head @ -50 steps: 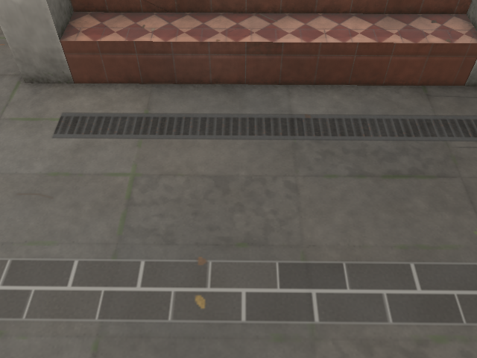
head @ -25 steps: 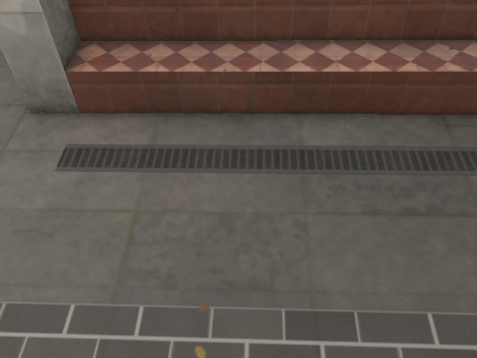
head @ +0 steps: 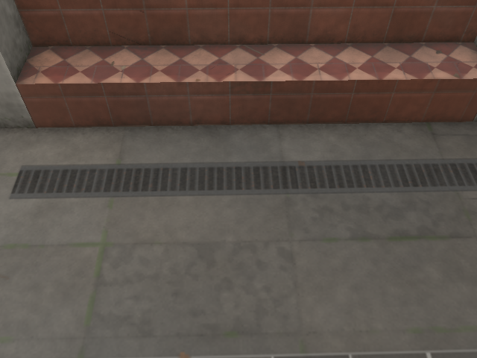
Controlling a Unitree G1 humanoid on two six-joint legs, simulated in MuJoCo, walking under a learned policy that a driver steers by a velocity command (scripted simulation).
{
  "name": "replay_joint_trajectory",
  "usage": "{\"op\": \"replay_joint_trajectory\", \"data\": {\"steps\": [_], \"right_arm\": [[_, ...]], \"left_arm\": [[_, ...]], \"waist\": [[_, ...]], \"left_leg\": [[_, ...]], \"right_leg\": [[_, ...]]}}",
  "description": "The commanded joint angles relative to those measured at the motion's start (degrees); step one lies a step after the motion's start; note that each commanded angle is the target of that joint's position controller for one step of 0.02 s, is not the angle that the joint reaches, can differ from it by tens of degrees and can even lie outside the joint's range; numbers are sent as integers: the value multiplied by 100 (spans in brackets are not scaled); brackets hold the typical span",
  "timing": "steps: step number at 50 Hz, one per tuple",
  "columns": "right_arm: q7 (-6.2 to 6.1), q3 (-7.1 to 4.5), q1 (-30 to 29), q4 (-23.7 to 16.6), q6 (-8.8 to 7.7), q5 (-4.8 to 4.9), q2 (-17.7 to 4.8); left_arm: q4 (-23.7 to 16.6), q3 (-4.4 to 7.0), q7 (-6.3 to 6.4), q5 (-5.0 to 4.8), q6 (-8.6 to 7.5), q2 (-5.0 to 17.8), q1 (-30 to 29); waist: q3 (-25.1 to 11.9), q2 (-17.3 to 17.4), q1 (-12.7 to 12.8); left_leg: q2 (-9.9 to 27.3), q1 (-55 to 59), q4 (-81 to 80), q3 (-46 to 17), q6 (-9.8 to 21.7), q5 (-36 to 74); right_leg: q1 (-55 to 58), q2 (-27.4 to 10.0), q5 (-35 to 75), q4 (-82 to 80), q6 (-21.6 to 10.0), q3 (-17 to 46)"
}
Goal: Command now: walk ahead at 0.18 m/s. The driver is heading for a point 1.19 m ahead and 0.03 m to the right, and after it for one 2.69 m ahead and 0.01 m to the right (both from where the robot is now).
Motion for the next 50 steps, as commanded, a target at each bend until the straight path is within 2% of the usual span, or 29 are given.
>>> {"op": "replay_joint_trajectory", "data": {"steps": [1,2,4,7,8,9,10,11,12,13,15,17,21,25,28,30,31,32,33,34,35,36,37,38,40,41,43,46,50], "right_arm": [[-134,-336,-225,-381,37,189,-1294],[-179,-354,-256,-405,67,237,-1287],[-234,-352,-277,-424,89,316,-1153],[-268,-332,-391,-467,139,430,-968],[-253,-263,-584,-590,141,421,-704],[-200,-181,-573,-684,81,393,-294],[-173,-248,-612,-762,-5,316,-541],[-140,-308,-524,-699,-61,328,-782],[-110,-347,-322,-559,-69,298,-859],[-114,-375,-252,-459,-62,237,-856],[-101,-382,-408,-420,-57,186,-713],[-87,-357,-581,-446,-35,211,-533],[-70,-299,-1240,-662,-41,262,-390],[22,-239,-1725,-814,-85,328,-367],[103,-213,-1873,-930,-124,359,-410],[134,-264,-1592,-913,-156,344,-559],[125,-346,-1097,-782,-167,328,-699],[89,-503,-122,-464,-170,347,-951],[31,-658,1082,-184,-169,308,-1390],[32,-747,1627,-56,-116,234,-1897],[49,-604,1478,-63,-135,225,-1443],[57,-491,910,-177,-161,231,-1065],[73,-411,422,-302,-171,228,-800],[111,-358,99,-348,-183,179,-623],[124,-289,77,-237,-202,125,-403],[103,-295,186,-165,-214,137,-449],[37,-317,373,-56,-232,138,-628],[-67,-326,640,20,-188,147,-751],[-117,-330,1023,102,-166,204,-866]], "left_arm": [[64,155,16,1,152,565,979],[22,195,-5,-3,132,657,831],[57,210,-41,12,36,563,716],[407,237,-79,33,-72,336,1250],[544,266,-74,45,-109,434,1653],[581,351,-62,2,-142,810,1874],[500,461,-94,61,-228,1249,1669],[318,415,-87,73,-369,1036,1191],[223,369,-113,20,-458,839,883],[175,351,-153,-40,-484,755,797],[249,312,-191,-54,-500,629,1056],[366,284,-196,-29,-483,566,1407],[388,284,-155,-9,-437,716,1646],[465,321,-141,-51,-396,853,1870],[547,373,-143,-122,-347,902,1906],[562,431,-142,-155,-304,981,1779],[526,445,-138,-158,-286,1009,1617],[480,417,-140,-137,-273,915,1479],[296,336,-152,-52,-285,735,1324],[139,123,-198,-29,-423,-48,1764],[222,206,-226,-183,-594,302,1626],[61,296,-245,-290,-678,663,1166],[-12,323,-213,-267,-686,760,820],[-48,372,-161,-186,-649,729,638],[-37,395,-136,-142,-491,469,808],[-57,393,-135,-149,-429,376,820],[-214,413,-139,-118,-360,406,500],[-499,396,-184,-52,-357,418,-261],[-761,299,-298,-96,-386,322,-1204]], "waist": [[-715,1007,261],[-548,999,277],[-335,820,348],[-238,527,677],[-103,-48,778],[-122,-1231,644],[322,-1448,539],[474,-995,277],[380,-725,96],[192,-530,54],[54,-345,129],[25,-405,227],[199,-517,465],[411,-602,671],[584,-687,647],[501,-758,400],[245,-767,95],[-323,-595,-357],[-1257,21,-821],[-2058,1788,-605],[-2159,1654,-636],[-1348,1336,-498],[-962,817,-316],[-625,516,-144],[-416,675,131],[-319,657,192],[-95,536,241],[91,420,111],[266,423,-164]], "left_leg": [[1737,-558,-1472,-1696,985,-2359],[1855,-647,-1625,-1921,941,-2868],[1882,-721,-1679,-1993,806,-3134],[1422,-1027,-1135,-1484,390,-3310],[1038,-1466,-118,-1102,140,-3043],[313,-2387,1712,-183,-144,-2414],[363,-3159,2473,-516,-29,-2087],[584,-3247,2904,-881,31,-1525],[647,-3247,3032,-942,-4,-1073],[710,-3144,3102,-871,-54,-847],[784,-2962,3236,-691,-192,-302],[835,-2911,3166,-546,-303,34],[862,-2582,2255,-368,-457,441],[783,-2108,1423,-175,-486,402],[776,-1809,1017,-157,-324,-40],[681,-1232,767,-98,-140,-416],[519,-509,689,20,-30,-484],[376,749,606,78,129,-422],[1244,2645,726,-918,452,-533],[2670,4456,-61,-3650,1296,-1549],[2774,4229,-611,-4539,1365,-1879],[2586,3557,-570,-3639,1111,-1496],[2336,2720,-641,-2834,908,-938],[2092,1963,-815,-2298,803,-479],[1782,1278,-1107,-1687,722,27],[1748,1133,-1206,-1540,761,270],[1757,1025,-1348,-1317,818,708],[1699,1155,-1429,-1072,766,995],[1524,1242,-1549,-741,581,795]], "right_leg": [[1163,154,268,-283,-103,-397],[1060,129,242,-320,-195,-406],[1148,128,238,-794,-391,-471],[2048,326,325,-2228,-744,-703],[2357,-202,-319,-3085,-981,70],[2823,-1320,-1357,-3889,-1348,1728],[2418,-1955,-2341,-4510,-1743,3006],[2255,-1841,-2001,-4557,-1624,2878],[2357,-1580,-1316,-4479,-1383,2358],[2455,-1388,-796,-4433,-1196,1904],[2445,-1146,128,-4419,-1081,1246],[2464,-1006,694,-4405,-1103,853],[2373,-912,1168,-4466,-1114,453],[2464,-970,1425,-4350,-1142,215],[2652,-1164,1541,-4152,-1139,216],[2724,-1293,2107,-3811,-1080,219],[2645,-1213,3085,-3305,-1002,88],[2373,-930,4064,-2250,-862,-198],[1189,-600,3346,-452,-633,-495],[-1073,485,-6,1699,-238,-594],[-1670,401,-813,2751,-325,310],[-2080,64,-445,3029,-473,261],[-1859,-243,114,2844,-536,93],[-1574,-412,518,2484,-543,28],[-1025,-569,875,2052,-581,33],[-991,-584,913,1896,-565,-5],[-1275,-602,1218,1470,-471,-62],[-1659,-567,2039,393,-340,-124],[-1272,-280,2906,-1035,-365,-397]]}}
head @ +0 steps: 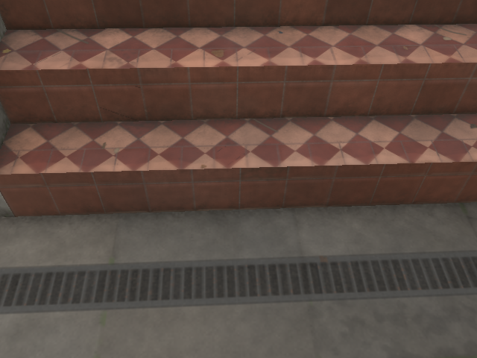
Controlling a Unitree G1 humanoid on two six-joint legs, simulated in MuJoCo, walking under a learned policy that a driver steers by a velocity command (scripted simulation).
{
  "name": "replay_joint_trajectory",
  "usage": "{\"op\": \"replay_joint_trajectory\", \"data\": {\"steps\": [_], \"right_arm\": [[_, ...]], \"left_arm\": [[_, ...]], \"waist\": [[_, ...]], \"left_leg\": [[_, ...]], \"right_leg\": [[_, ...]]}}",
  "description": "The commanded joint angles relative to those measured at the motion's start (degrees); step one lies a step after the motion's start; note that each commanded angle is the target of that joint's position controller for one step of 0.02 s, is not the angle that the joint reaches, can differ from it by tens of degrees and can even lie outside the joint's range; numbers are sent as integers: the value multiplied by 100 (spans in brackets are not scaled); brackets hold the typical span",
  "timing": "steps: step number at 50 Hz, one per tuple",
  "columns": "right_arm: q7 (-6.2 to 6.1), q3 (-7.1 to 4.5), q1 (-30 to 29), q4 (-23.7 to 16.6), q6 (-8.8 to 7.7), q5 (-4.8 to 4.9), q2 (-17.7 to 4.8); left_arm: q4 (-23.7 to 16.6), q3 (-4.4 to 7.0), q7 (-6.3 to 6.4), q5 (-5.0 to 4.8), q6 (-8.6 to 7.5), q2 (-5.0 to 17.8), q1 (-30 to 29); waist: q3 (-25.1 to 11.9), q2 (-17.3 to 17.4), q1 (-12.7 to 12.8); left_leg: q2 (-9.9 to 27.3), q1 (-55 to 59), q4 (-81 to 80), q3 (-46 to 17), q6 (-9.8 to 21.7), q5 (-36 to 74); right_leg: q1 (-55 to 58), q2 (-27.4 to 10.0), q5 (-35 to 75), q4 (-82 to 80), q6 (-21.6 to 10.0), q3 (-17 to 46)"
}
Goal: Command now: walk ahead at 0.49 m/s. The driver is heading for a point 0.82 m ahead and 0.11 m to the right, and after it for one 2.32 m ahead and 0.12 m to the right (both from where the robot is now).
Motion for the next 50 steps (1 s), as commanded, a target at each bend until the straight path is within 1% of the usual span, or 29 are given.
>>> {"op": "replay_joint_trajectory", "data": {"steps": [1,4,7,8,9,10,11,12,13,14,15,17,19,20,21,25,30,33,35,36,37,38,39,40,41,42,43,45,50], "right_arm": [[-59,-158,57,-245,-70,57,-938],[-73,-180,393,-92,5,86,-963],[-98,-235,384,-53,85,88,-1058],[-101,-257,285,-80,104,82,-1125],[-97,-259,150,-112,134,75,-1140],[-90,-206,38,-191,146,41,-1018],[-55,-66,427,-323,88,-17,-580],[4,89,801,-227,-56,20,-136],[28,-86,228,-313,-168,191,-766],[18,-136,-293,-497,-225,273,-966],[-28,-160,-548,-528,-222,222,-939],[-68,-197,-356,-474,-66,126,-675],[-93,-195,-242,-434,61,117,-477],[84,-81,-313,-524,199,-490,-311],[146,-93,-468,-619,269,-493,-258],[192,-49,-1366,-957,290,-231,-439],[187,-38,-2171,-1252,222,-169,-532],[183,-89,-2080,-1314,142,-184,-637],[121,-153,-1203,-1059,51,-226,-675],[54,-247,-192,-725,-29,-310,-912],[-9,-436,617,-611,-77,-415,-1643],[8,-469,538,-559,-2,-267,-1648],[2,-344,-85,-719,8,-190,-1259],[12,-233,-477,-798,-30,-163,-849],[-2,-156,-652,-799,-69,-148,-616],[-43,-108,-784,-765,-113,-121,-515],[-71,-97,-766,-743,-141,-125,-532],[-117,-109,-645,-691,-165,-68,-658],[-256,-89,-659,-611,-49,-45,-697]], "left_arm": [[-415,-59,-92,-31,-51,107,-618],[-625,-96,-200,-64,-83,152,-1109],[-740,-71,-295,-77,-126,302,-1133],[-688,-13,-297,-70,-136,437,-848],[-513,92,-281,-60,-142,629,-200],[-189,237,-241,-45,-136,932,880],[-4,369,-190,98,-127,1468,1858],[91,310,-217,70,-103,1405,2105],[56,176,-209,20,-106,945,1830],[-68,110,-191,-7,-108,778,1208],[-148,52,-201,32,-116,625,757],[-131,-13,-251,121,-153,395,458],[-13,-1,-243,95,-180,441,595],[307,27,-172,217,-173,614,1116],[384,42,-145,223,-175,668,1236],[420,16,-161,175,-152,623,1356],[644,26,-115,181,-115,675,1819],[721,59,-71,215,-84,779,1816],[760,49,-60,228,-36,773,1715],[730,-25,-62,236,-28,574,1763],[484,-161,-108,23,-48,102,2027],[535,-74,-59,85,-54,413,2003],[603,-30,-36,127,-8,553,1788],[660,-63,-49,104,9,388,1683],[713,-78,-38,105,62,255,1626],[703,-68,-38,180,129,268,1517],[728,-59,-51,235,204,252,1549],[707,-44,-80,239,297,202,1536],[362,-137,-172,259,358,34,664]], "waist": [[566,475,20],[705,475,-111],[577,591,49],[352,710,237],[-57,779,609],[-704,722,1075],[-1693,-189,1107],[-2454,-1198,962],[-1845,-798,1029],[-989,-532,879],[-556,-53,687],[-244,-108,286],[-94,-140,180],[219,164,87],[320,9,61],[425,-190,279],[529,-184,563],[480,-248,485],[134,-80,69],[-469,272,-245],[-1151,1641,-315],[-1153,1824,-217],[-540,988,66],[-208,582,217],[3,512,348],[96,641,452],[8,734,503],[-161,810,613],[87,912,509]], "left_leg": [[1507,-364,-563,-716,748,1599],[1754,344,-315,-757,738,1671],[1938,828,161,-749,630,2522],[1909,853,511,-695,567,3435],[1750,753,1260,-542,470,4378],[1446,75,2499,-340,295,4357],[819,-2019,4717,-70,-32,2294],[41,-3367,6073,-697,-162,-2021],[400,-3953,6611,-1114,-37,-1961],[707,-4147,6526,-882,28,-1408],[960,-3885,6226,-765,18,-907],[1252,-3176,5695,-798,4,-450],[1299,-3039,5365,-716,-67,-307],[1169,-2841,5137,-372,-157,-49],[1187,-2931,4853,-313,-214,204],[1180,-3097,3454,-206,-327,1024],[1017,-3038,2311,-148,-236,1037],[867,-2712,1951,-74,-44,372],[558,-1572,1366,118,134,204],[740,-231,1232,-172,308,95],[2327,1512,784,-2445,870,-691],[2860,1587,158,-3798,1035,-276],[2710,823,306,-2799,918,625],[2505,216,295,-2050,830,1734],[2273,-156,243,-1383,633,2598],[2090,-381,217,-917,494,3292],[1999,-465,308,-585,434,4053],[1945,-372,411,-157,442,4863],[1729,-420,354,614,486,4403]], "right_leg": [[189,183,549,-836,-5,-187],[-27,261,302,-1279,-92,-166],[320,418,-312,-1558,-290,-248],[880,592,-498,-1591,-381,-377],[1834,803,-493,-1671,-521,-540],[3418,713,-274,-1582,-742,-401],[5835,-752,-460,-1487,-1433,1579],[6804,-1619,-1305,-2424,-1940,3893],[6350,-1370,-1638,-2658,-1617,3594],[5377,-1201,-1247,-2821,-1387,2708],[4435,-989,-737,-3030,-1281,2091],[3354,-626,-449,-3431,-1148,1354],[2985,-511,-363,-3704,-1222,1009],[2521,-414,-72,-3788,-1109,688],[2478,-321,-14,-3844,-1078,467],[2831,-223,-291,-4010,-998,271],[3770,-436,-349,-3883,-935,269],[4208,-609,309,-3435,-842,303],[4166,-406,1446,-2298,-684,64],[3633,-54,1380,-1025,-561,-193],[1700,706,-586,1014,-255,-703],[692,1186,-3105,1969,-297,-252],[698,789,-2821,2220,-367,164],[930,596,-2453,2114,-333,179],[1133,445,-2281,1836,-290,157],[1296,381,-2116,1665,-218,102],[1461,461,-1967,1754,-167,-14],[1395,555,-1708,1755,-105,-130],[1304,521,-922,291,-7,-486]]}}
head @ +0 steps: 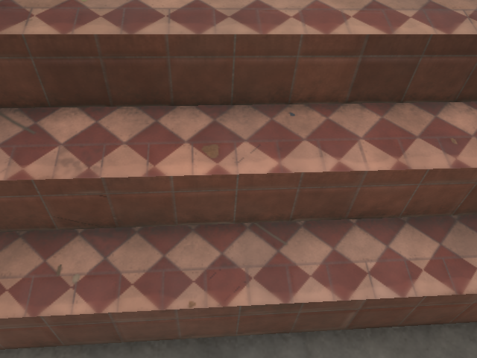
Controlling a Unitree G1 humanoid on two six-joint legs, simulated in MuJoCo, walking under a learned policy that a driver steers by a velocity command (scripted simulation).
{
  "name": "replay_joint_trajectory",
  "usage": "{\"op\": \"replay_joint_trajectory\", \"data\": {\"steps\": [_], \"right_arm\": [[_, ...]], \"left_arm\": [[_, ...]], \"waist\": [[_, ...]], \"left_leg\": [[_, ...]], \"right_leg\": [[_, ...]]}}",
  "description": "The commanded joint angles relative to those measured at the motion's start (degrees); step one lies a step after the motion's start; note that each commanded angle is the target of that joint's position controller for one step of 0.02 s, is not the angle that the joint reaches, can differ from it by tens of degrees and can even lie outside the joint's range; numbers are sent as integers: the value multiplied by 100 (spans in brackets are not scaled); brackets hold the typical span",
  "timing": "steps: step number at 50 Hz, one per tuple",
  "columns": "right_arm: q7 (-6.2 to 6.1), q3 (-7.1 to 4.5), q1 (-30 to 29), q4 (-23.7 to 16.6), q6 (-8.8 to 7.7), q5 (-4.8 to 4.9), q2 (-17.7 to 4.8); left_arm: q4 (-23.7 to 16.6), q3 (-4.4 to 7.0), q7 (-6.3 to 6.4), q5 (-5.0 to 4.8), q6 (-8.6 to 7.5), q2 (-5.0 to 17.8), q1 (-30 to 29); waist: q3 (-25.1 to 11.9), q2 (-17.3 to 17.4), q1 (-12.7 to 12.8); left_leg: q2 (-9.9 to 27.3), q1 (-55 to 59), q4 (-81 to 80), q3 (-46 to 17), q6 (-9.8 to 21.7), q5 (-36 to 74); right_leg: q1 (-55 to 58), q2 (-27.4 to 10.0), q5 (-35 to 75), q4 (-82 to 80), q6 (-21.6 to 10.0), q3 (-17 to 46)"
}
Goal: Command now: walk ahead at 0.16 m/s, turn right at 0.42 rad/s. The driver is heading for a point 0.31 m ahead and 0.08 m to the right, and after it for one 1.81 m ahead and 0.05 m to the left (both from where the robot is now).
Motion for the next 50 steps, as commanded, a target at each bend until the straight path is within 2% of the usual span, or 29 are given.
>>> {"op": "replay_joint_trajectory", "data": {"steps": [1,4,8,9,10,11,12,13,14,15,16,19,21,22,24,27,30,33,34,35,36,37,38,39,40,44,46,48,50], "right_arm": [[-93,-131,-12,-214,-5,5,-788],[-123,-176,93,-131,48,13,-886],[-154,-265,6,-138,214,28,-994],[-162,-285,-37,-161,283,22,-1037],[-141,-314,74,-264,315,-6,-1114],[-105,-209,311,-529,350,23,-652],[-108,-170,231,-498,439,-88,-634],[-85,-196,22,-502,490,-66,-713],[-74,-198,-257,-551,477,-49,-704],[-89,-225,-422,-594,461,-77,-789],[-96,-230,-352,-577,489,-136,-825],[-126,-203,-225,-554,597,-100,-688],[-158,-196,-343,-622,657,-72,-674],[-287,-315,-933,-831,551,136,-973],[-366,-316,-1019,-824,483,102,-965],[-317,-316,-977,-774,414,89,-913],[-212,-318,-823,-715,338,145,-963],[-95,-357,-306,-557,275,171,-1122],[-78,-407,-125,-526,271,98,-1340],[-101,-478,-198,-599,292,-92,-1751],[-106,-491,-584,-737,288,-332,-1868],[-142,-408,-1017,-924,248,-321,-1577],[-175,-354,-1354,-1024,241,-180,-1360],[-184,-322,-1407,-1060,253,-48,-1268],[-188,-288,-1294,-1031,270,34,-1228],[-190,-229,-833,-818,344,-10,-1249],[-160,-254,-783,-771,373,-7,-1429],[-108,-274,-665,-717,397,39,-1561],[-58,-199,-464,-625,350,111,-1389]], "left_arm": [[-291,-56,-47,19,17,38,11],[-403,-62,-50,31,13,132,-116],[-451,14,-50,48,-31,335,108],[-393,50,-33,66,-83,376,407],[-352,176,27,84,-156,818,792],[-433,375,111,42,-116,1578,757],[-370,408,104,-195,-19,1480,1051],[-449,395,105,-203,71,1313,689],[-544,325,132,-177,152,1065,255],[-631,265,160,-172,203,864,-48],[-683,233,178,-173,218,762,-223],[-631,264,147,-106,188,946,-77],[-595,303,138,-90,207,1099,10],[-1071,359,261,-280,122,1228,-592],[-1129,368,359,-273,113,1277,-641],[-1204,386,395,-242,172,1264,-582],[-1370,385,377,-231,254,1227,-678],[-1538,354,400,-282,333,1178,-797],[-1568,292,413,-265,356,1020,-656],[-1656,213,399,-265,356,721,-574],[-1856,283,366,-254,249,964,-803],[-1736,411,292,-210,193,1393,-603],[-1532,461,242,-222,204,1455,-276],[-1389,424,247,-186,241,1261,-135],[-1377,361,241,-154,264,1060,-141],[-1593,145,226,-209,218,634,-711],[-1657,44,197,-191,198,510,-895],[-1550,92,183,-243,194,689,-707],[-1397,139,189,-222,209,803,-456]], "waist": [[-477,923,53],[-559,911,8],[-584,837,64],[-754,565,245],[-1069,-169,406],[-1236,-1519,143],[-1833,-825,279],[-1269,-323,187],[-666,-86,82],[-426,-90,-19],[-478,-225,-96],[-911,-109,-87],[-922,-198,-1],[-1099,-285,19],[-1085,-441,60],[-956,-510,81],[-921,-604,22],[-919,-637,-277],[-1011,-415,-297],[-1041,792,-128],[-727,1903,-111],[-786,1529,87],[-780,1154,256],[-747,896,244],[-645,808,151],[-666,1063,-169],[-760,1306,-286],[-783,1401,-273],[-697,1201,-129]], "left_leg": [[1347,117,-176,-17,475,4283],[1505,384,91,24,520,4198],[1673,631,1141,-21,429,4100],[1537,471,1907,103,267,3854],[1181,-181,3133,233,-70,2680],[44,-1939,4805,347,-431,-2149],[-71,-1986,5277,-923,-449,-2946],[106,-2225,5398,-1138,-467,-2523],[239,-2370,5063,-1208,-477,-2002],[309,-2357,4683,-1233,-493,-1631],[301,-2167,4461,-1231,-515,-1405],[112,-1932,4099,-1213,-574,-1300],[60,-1988,3739,-1227,-624,-1327],[-33,-2196,3453,-1533,-733,-1365],[-42,-2257,2991,-1676,-825,-1150],[-167,-1882,2478,-1636,-849,-1012],[-276,-1387,1905,-1569,-764,-906],[-193,-518,566,-1402,-530,-221],[279,107,184,-1614,-351,-105],[1479,492,-177,-2891,211,-479],[2222,-218,-570,-4194,1086,265],[2286,-463,-449,-3944,1203,605],[1914,-501,-252,-3251,914,736],[1560,-403,-126,-2813,667,671],[1455,-361,-89,-2646,636,773],[1194,28,-20,-2151,683,1127],[1185,-140,28,-2027,654,1223],[1207,-232,192,-2079,622,1355],[1071,-491,369,-2007,326,1310]], "right_leg": [[516,-4,481,-830,27,-238],[754,57,435,-1349,-83,-345],[1045,211,-164,-2034,-384,-376],[1519,296,275,-2527,-501,-345],[2346,-185,2294,-2849,-751,437],[3304,-1789,5510,-2843,-1749,2518],[3277,-2000,4416,-3166,-2154,2992],[2840,-1755,2954,-3378,-2059,2667],[2292,-1428,1988,-3637,-1784,2347],[2057,-1122,1550,-3768,-1504,2140],[1962,-911,1654,-3768,-1359,1926],[2123,-754,2057,-3610,-1214,1826],[2175,-733,1546,-3651,-1148,1997],[2206,-774,626,-3826,-1135,2437],[2273,-739,-476,-3915,-1015,2654],[1910,-579,-909,-3962,-938,2739],[1671,-464,-765,-3950,-883,2853],[1444,-233,-731,-3694,-609,2800],[1009,5,-1011,-3254,-354,2535],[117,611,-1549,-1856,-79,1650],[-452,1170,-2210,-392,172,1120],[-281,893,-1936,649,250,1444],[-169,888,-1579,1061,290,1393],[-195,882,-1310,1335,396,1272],[-296,880,-1151,1488,499,1230],[27,538,-928,-66,691,742],[823,331,-1072,-1137,678,371],[1462,405,-627,-2089,590,162],[2269,409,411,-3495,306,198]]}}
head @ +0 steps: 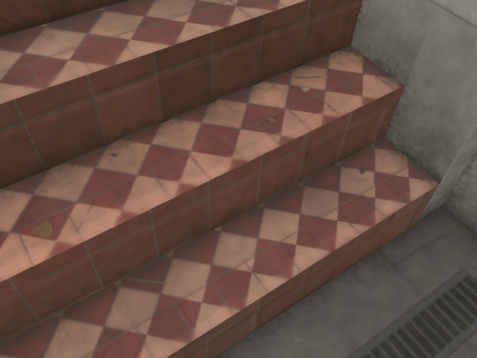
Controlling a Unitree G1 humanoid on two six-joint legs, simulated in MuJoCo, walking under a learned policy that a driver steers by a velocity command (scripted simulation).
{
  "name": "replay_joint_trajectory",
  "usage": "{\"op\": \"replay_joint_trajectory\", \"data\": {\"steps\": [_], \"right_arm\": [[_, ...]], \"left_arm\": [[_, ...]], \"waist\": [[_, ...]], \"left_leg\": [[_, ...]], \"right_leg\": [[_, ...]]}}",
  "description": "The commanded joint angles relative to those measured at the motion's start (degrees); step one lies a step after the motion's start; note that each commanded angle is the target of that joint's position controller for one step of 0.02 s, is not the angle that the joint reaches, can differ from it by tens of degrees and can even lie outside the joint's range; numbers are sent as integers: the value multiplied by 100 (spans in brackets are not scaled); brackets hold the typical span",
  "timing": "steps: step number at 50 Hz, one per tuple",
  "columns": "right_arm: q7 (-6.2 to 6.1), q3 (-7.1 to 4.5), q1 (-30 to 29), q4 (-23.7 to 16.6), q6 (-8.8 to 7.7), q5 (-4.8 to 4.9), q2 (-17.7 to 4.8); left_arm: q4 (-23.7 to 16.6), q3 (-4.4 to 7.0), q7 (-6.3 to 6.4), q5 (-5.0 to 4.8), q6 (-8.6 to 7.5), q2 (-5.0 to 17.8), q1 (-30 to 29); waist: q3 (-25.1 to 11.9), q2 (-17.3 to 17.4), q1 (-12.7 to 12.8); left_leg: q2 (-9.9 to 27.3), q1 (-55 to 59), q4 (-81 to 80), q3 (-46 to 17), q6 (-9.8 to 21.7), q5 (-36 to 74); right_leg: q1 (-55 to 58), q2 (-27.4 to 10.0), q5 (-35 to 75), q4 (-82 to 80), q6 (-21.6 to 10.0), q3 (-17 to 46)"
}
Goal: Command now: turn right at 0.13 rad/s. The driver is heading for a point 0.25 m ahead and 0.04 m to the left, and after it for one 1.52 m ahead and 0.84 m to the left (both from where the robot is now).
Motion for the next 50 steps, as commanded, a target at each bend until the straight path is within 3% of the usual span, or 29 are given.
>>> {"op": "replay_joint_trajectory", "data": {"steps": [1,2,3,4,5,8,9,12,15,19,21,22,23,24,25,27,29,31,33,38,40,42,43,44,45,46,47,48,50], "right_arm": [[72,-128,230,-144,-154,-9,-917],[154,-68,373,-220,-260,-212,-726],[146,-12,259,-246,-293,-160,-491],[122,-34,-76,-201,-273,-154,-701],[116,-36,-189,-131,-234,-118,-696],[31,-29,-179,-60,-101,-44,-752],[178,36,-103,-20,53,-76,-527],[318,-40,-276,-176,124,-147,-630],[398,-108,-452,-369,78,-124,-621],[438,-102,-125,-311,17,-50,-483],[441,-123,399,-172,-3,-116,-465],[427,-178,850,5,-45,-178,-583],[384,-261,1377,104,-120,-287,-908],[351,-464,1692,82,-153,-190,-1747],[319,-443,1344,72,-122,-178,-1503],[299,-335,660,-168,-131,-94,-974],[248,-288,527,-220,-220,-76,-826],[253,-312,700,-136,-286,-31,-887],[227,-310,759,-131,-293,-22,-869],[177,-354,795,-160,-239,-65,-927],[159,-324,472,-308,-235,-114,-768],[196,-303,-38,-455,-278,20,-742],[233,-262,-360,-654,-330,108,-629],[232,-95,-183,-851,-341,153,52],[103,-137,726,-701,-153,-33,-230],[77,-175,675,-574,-28,-266,-462],[113,-195,383,-658,22,-359,-495],[163,-202,186,-789,80,-402,-452],[240,-167,45,-971,185,-343,-291]], "left_arm": [[-308,159,66,36,-53,716,23],[-299,228,123,103,-9,1135,229],[-180,130,41,149,-2,816,63],[-288,54,-29,137,-51,471,-240],[-176,6,-49,180,-95,328,-174],[-61,57,-5,164,-198,610,-23],[50,26,31,278,-171,644,137],[99,170,38,256,-85,1003,355],[198,167,61,295,-205,818,603],[107,180,38,261,-378,749,113],[113,213,-13,177,-388,829,-18],[108,169,-18,179,-391,705,-6],[-38,36,-42,230,-408,343,-152],[-486,-75,-73,258,-437,107,-467],[-253,-14,-69,391,-422,483,-179],[-41,12,-169,259,-518,652,-30],[26,-42,-184,379,-540,564,-15],[24,-88,-173,380,-524,477,70],[-94,-150,-116,339,-499,408,-190],[-334,-280,-4,233,-459,360,-746],[-137,-314,133,168,-453,278,0],[-22,-248,244,182,-550,333,757],[146,-173,294,298,-626,531,1453],[50,-115,302,385,-640,940,1434],[-11,11,233,369,-530,1151,998],[-219,-23,165,323,-467,753,586],[-362,-127,124,280,-464,357,130],[-380,-183,113,281,-492,237,21],[-205,-132,154,345,-605,353,360]], "waist": [[-613,880,74],[-990,-131,-106],[-1103,-681,-165],[-804,-301,-58],[-707,-238,18],[-343,-350,86],[-166,-429,155],[186,-949,369],[425,-729,375],[43,-574,84],[-142,-404,-192],[-285,-38,-340],[-425,1073,-545],[-161,2329,-526],[14,1334,-275],[300,605,41],[-7,432,106],[-416,389,165],[-436,525,106],[-372,789,-93],[-805,993,183],[-918,676,784],[-1195,283,1120],[-1255,-1149,800],[-1525,-944,138],[-1144,-202,107],[-591,13,57],[-210,-64,1],[6,-144,39]], "left_leg": [[781,-177,-367,-755,520,1339],[383,-715,226,-322,191,391],[246,-344,-118,-72,-83,-358],[230,-27,-140,-35,-244,-8],[189,-1,-161,-8,-277,256],[68,-221,-18,-28,-187,153],[-6,-244,-31,-146,-116,152],[-285,-1068,1137,286,112,-1058],[137,-1856,2223,-12,412,-1441],[9,-666,1123,354,590,-926],[-288,457,141,667,621,-193],[-426,1185,-218,484,669,-312],[512,1746,-1110,-1008,834,-1047],[1724,2031,-2003,-3788,1524,-1673],[1810,1711,-1943,-3730,1790,-2104],[1183,1210,-1907,-2558,1483,-1029],[751,1332,-1589,-1716,1295,1611],[582,1424,-1161,-1269,1264,3385],[489,1263,-946,-1134,1262,4144],[399,1054,-607,-1398,1003,4201],[412,837,52,-1437,935,5518],[159,511,1138,-1521,794,6106],[-114,-329,2219,-1502,631,4745],[-907,-1522,3960,-707,453,-318],[-835,-1927,5331,-346,415,-1848],[-457,-2199,6049,-373,423,-1587],[-288,-2339,6311,-349,384,-1260],[-243,-2462,6526,-247,323,-1046],[-210,-2623,6786,-175,225,-426]], "right_leg": [[1468,-247,1490,-1438,-373,168],[2210,-1053,3346,-890,-693,932],[1406,-1236,2506,-1003,-1156,1053],[1034,-862,1587,-1088,-1032,823],[930,-599,1015,-1121,-813,576],[749,-411,175,-1276,-621,382],[653,-766,-355,-1782,-633,753],[791,-1232,-2106,-2270,-1028,1277],[1071,-1847,-1653,-2589,-1449,1508],[919,-1443,-464,-2264,-1232,351],[459,-1254,-288,-1657,-1103,-136],[39,-1001,-197,-824,-944,-443],[-716,-532,-502,852,-643,-1046],[-2437,394,-1745,1806,-420,-882],[-2478,-84,-1555,2537,-489,-128],[-2187,-413,-391,2443,-468,-57],[-1855,-361,299,2378,-299,-189],[-1644,-209,453,2308,-170,-324],[-1530,-73,401,1857,-64,-475],[-1077,153,669,444,-221,-565],[-168,327,506,389,-361,-625],[858,254,1386,-662,-522,-646],[2015,-320,1988,-1099,-671,-103],[2753,-2053,4399,-1248,-1090,1554],[2214,-2740,3613,-1194,-1919,2430],[1539,-2545,1164,-1497,-2107,2347],[758,-2126,-485,-1866,-1893,1808],[196,-1853,-729,-2071,-1679,1372],[-195,-1576,56,-2015,-1556,586]]}}
Next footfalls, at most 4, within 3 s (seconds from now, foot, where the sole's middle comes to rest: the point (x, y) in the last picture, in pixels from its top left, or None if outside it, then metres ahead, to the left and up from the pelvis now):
0.02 right None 0.04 -0.13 -0.78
0.46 left None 0.08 0.09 -0.78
0.86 right None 0.30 0.01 -0.78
1.30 left None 0.18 0.24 -0.78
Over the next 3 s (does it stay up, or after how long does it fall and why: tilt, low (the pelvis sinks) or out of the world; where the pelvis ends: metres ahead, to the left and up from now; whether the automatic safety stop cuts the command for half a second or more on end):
stays up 0.77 0.52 0.53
